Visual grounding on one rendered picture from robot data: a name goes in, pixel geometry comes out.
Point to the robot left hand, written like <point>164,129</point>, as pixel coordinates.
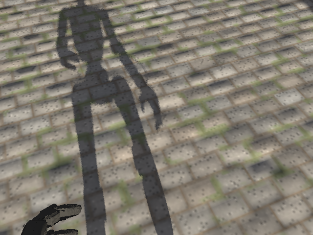
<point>49,217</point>

